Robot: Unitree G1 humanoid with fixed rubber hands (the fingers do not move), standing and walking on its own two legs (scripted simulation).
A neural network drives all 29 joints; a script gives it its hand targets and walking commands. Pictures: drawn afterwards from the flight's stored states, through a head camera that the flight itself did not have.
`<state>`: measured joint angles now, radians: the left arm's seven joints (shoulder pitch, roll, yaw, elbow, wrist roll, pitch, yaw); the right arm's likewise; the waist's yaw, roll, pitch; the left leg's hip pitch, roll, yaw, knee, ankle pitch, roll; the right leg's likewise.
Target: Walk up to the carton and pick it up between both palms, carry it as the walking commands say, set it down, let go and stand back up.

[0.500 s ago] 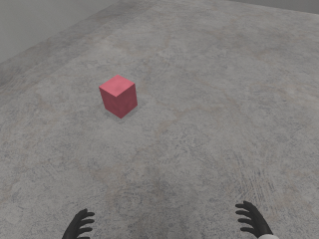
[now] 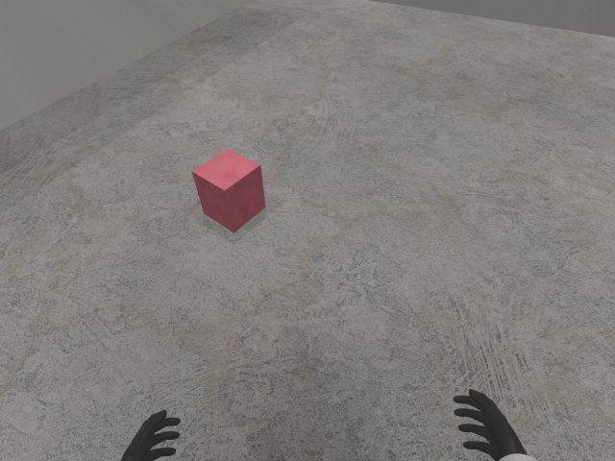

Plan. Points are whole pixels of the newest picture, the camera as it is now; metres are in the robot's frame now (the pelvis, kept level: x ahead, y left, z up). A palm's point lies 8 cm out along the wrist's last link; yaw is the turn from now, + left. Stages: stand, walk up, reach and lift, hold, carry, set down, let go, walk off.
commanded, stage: stand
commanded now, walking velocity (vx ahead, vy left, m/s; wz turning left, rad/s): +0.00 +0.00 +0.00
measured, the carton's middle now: (231, 190) +1.30 +0.35 -0.63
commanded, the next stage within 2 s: walk up in 0.46 s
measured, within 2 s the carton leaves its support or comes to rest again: neither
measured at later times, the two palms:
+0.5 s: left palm out of the picture +0.13 +0.25 -0.09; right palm (507, 456) +0.15 -0.24 -0.08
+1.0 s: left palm out of the picture +0.08 +0.33 -0.10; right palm (426, 419) +0.19 -0.15 -0.08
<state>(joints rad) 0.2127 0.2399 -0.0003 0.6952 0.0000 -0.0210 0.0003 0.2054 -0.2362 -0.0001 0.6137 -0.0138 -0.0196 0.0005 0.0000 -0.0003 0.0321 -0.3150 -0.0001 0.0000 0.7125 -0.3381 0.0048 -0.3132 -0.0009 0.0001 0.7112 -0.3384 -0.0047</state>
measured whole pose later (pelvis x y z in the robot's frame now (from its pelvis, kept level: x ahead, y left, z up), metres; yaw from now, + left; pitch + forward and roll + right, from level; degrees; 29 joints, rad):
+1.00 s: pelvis +0.04 +0.08 +0.01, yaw +5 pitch +0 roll +0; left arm 0.35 0.24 0.00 0.72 0.00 0.00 0.00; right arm 0.21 -0.24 0.00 0.64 -0.01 0.05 0.09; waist 0.00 -0.02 0.02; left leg -0.43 0.01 0.00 0.83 -0.39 0.00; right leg -0.25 -0.17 -0.02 0.60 -0.36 0.07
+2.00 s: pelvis +0.47 +0.18 -0.01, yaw +12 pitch -3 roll -3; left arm 0.38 0.25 0.00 0.82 0.00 0.02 -0.03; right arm 0.25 -0.22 0.00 0.77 -0.01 -0.04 0.04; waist -0.04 -0.01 0.00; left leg -0.43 0.06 -0.03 0.80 -0.30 0.00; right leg -0.15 -0.04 -0.08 0.87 -0.53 0.03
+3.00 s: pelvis +0.76 +0.20 +0.01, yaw +14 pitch -4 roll +1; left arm 0.49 0.24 0.00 0.84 0.00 -0.02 0.01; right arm 0.31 -0.22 -0.01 0.81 -0.01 0.09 0.03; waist -0.03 0.02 0.07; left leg -0.38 0.03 -0.03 0.97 -0.39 -0.05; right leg -0.06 -0.05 -0.09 0.60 -0.47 -0.01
